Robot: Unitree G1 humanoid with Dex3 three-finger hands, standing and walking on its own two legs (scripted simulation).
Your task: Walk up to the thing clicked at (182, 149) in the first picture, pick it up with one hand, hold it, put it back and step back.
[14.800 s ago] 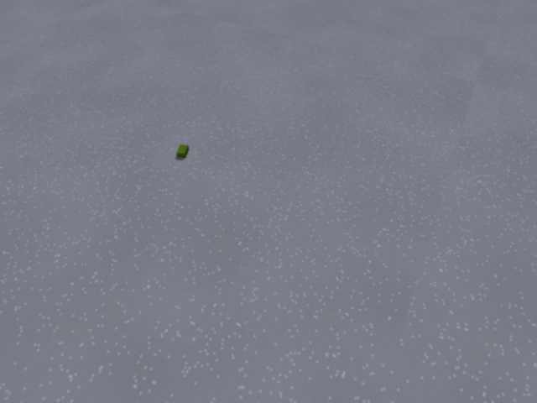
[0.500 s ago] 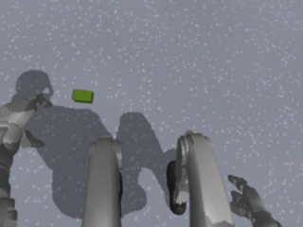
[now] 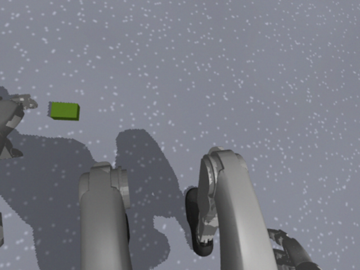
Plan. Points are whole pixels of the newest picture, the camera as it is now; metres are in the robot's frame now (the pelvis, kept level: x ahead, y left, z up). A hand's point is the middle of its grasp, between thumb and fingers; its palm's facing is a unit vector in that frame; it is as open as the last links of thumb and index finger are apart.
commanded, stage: rise first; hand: left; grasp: from above
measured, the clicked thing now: (65, 111) +0.51 +0.27 -0.33
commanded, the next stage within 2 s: approach in 0.74 s
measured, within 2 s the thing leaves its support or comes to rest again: neither
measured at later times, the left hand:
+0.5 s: hand (23, 126) +0.43 +0.33 -0.20, palm faces -0.49 -0.03 -0.87, open 12.0 cm
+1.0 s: hand (32, 120) +0.45 +0.32 -0.21, palm faces -0.49 -0.01 -0.87, open 12.5 cm
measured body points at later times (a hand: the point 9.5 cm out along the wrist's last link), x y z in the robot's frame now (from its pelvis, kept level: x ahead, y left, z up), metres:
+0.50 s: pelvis +0.01 +0.00 -0.02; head +0.25 +0.08 +0.35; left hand +0.45 +0.33 -0.15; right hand +0.08 -0.28 -0.13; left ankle +0.08 +0.12 -0.31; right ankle +0.11 -0.13 -0.31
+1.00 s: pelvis +0.01 +0.00 -0.03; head +0.26 +0.09 +0.33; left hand +0.47 +0.32 -0.16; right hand +0.08 -0.28 -0.13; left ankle +0.08 +0.12 -0.31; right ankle +0.11 -0.13 -0.31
